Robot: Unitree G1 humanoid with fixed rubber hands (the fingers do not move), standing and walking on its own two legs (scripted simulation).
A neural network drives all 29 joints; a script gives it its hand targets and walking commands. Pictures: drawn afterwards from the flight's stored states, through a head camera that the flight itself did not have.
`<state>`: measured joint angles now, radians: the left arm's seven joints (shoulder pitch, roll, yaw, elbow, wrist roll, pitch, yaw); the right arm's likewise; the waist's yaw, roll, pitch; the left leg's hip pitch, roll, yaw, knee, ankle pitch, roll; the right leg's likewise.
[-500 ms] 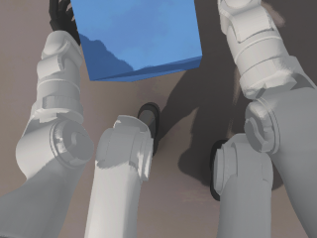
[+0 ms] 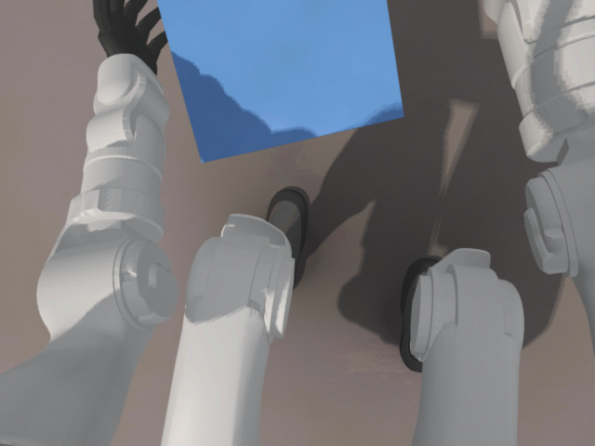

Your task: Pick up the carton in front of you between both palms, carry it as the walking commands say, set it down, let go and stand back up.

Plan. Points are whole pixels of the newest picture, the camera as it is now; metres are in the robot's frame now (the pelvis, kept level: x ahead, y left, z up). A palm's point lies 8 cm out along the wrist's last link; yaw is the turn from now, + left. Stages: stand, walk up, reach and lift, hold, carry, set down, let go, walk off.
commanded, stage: set down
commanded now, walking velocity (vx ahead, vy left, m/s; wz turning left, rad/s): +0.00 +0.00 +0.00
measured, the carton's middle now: (297, 58) +0.50 +0.12 -0.27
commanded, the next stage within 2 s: let go in 0.88 s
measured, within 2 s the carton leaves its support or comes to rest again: neither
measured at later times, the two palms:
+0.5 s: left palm out of the picture +0.46 +0.29 +0.00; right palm out of the picture +0.61 -0.07 +0.00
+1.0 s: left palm out of the picture +0.46 +0.28 +0.15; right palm out of the picture +0.61 -0.08 +0.15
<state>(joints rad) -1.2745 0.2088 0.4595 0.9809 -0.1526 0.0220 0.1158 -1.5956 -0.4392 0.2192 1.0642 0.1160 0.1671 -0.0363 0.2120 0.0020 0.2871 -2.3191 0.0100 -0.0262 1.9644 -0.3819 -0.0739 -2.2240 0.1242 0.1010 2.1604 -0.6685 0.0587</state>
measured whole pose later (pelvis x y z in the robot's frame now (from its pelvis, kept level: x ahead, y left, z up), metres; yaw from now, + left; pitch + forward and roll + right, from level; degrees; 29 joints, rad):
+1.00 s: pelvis +0.04 +0.01 +0.23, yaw -2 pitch +47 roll -1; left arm -0.84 0.04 0.44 0.54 0.01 0.21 0.07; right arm -1.23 -0.35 -0.15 0.96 -0.12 0.25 0.08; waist 0.23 -0.07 -0.12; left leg -1.70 0.01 -0.04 1.12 -0.24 -0.03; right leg -1.61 0.05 0.08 1.24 -0.45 0.04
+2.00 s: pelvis +0.15 -0.01 +0.38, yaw +0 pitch +3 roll +1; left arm 0.23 0.21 0.03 0.43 -0.01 0.04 -0.06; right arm 0.21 -0.20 -0.05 0.47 0.00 0.03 0.04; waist 0.01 -0.03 0.03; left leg -0.25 0.01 -0.04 0.39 -0.19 -0.04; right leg -0.12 0.00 0.06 0.41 -0.33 0.00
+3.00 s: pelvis +0.15 +0.03 +0.37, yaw -2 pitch -1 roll +0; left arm 0.21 0.37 0.02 0.81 0.03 0.00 0.03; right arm 0.18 -0.32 -0.02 0.86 -0.03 0.01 -0.02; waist -0.02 -0.07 0.00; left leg -0.24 -0.01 0.01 0.53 -0.27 0.02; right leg -0.08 -0.01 0.11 0.44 -0.35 0.05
